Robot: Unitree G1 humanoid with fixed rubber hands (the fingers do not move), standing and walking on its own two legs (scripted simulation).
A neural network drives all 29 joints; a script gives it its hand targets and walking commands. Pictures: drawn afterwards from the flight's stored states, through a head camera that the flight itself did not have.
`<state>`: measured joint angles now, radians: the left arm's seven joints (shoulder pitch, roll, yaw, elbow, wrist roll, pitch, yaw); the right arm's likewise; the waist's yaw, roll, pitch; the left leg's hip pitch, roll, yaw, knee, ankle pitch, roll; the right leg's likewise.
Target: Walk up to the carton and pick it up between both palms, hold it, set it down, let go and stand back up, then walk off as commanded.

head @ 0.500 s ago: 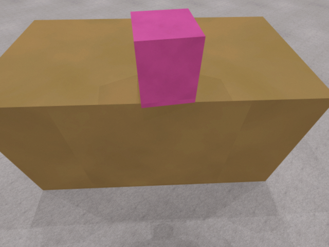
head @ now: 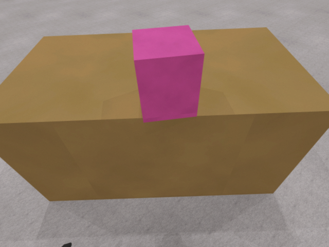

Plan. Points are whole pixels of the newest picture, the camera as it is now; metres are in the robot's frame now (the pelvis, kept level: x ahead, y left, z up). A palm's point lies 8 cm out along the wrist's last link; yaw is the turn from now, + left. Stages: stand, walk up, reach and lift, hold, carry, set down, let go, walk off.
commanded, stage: walk up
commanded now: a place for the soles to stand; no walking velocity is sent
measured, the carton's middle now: (165, 74) +0.68 +0.01 +0.07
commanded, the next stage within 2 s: none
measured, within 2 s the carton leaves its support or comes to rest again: neither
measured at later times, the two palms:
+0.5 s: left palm out of the picture +0.04 +0.33 -0.11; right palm out of the picture +0.10 -0.30 -0.10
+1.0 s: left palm (55, 214) +0.27 +0.34 -0.11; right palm out of the picture +0.14 -0.30 -0.10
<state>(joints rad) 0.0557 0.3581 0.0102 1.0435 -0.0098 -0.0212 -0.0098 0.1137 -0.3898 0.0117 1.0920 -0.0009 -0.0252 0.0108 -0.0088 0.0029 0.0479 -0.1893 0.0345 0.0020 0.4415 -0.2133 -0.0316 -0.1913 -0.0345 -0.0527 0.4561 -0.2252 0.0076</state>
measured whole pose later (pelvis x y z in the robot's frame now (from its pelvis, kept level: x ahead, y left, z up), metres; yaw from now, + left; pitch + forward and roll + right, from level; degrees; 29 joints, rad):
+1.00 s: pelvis +0.16 +0.03 -0.01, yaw -3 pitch -3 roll +1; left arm 0.21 0.40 0.09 0.87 0.03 0.01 -0.10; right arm 0.39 -0.43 -0.07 0.87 -0.01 -0.08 0.01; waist -0.04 -0.03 0.11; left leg -0.01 0.06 0.15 0.45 -0.38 -0.03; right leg -0.45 -0.07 -0.01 0.65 -0.21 -0.02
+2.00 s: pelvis +0.32 -0.03 -0.01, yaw +1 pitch -2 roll +0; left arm 0.09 0.39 0.02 1.01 0.00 0.00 -0.01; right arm 0.08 -0.41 0.00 1.06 0.00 0.00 0.01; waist 0.00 0.02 0.06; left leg -0.33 0.05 -0.01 0.54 -0.18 -0.05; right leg -0.21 -0.05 -0.07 0.59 -0.34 0.02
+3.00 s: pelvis +0.28 -0.06 +0.00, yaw +2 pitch -2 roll +0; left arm 0.16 0.33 0.02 1.06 0.01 -0.03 -0.01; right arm 0.10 -0.36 0.00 1.09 -0.02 -0.02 0.01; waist 0.02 0.00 0.04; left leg -0.14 0.01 0.01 0.40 -0.21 -0.01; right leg -0.13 0.01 -0.06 0.40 -0.23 -0.03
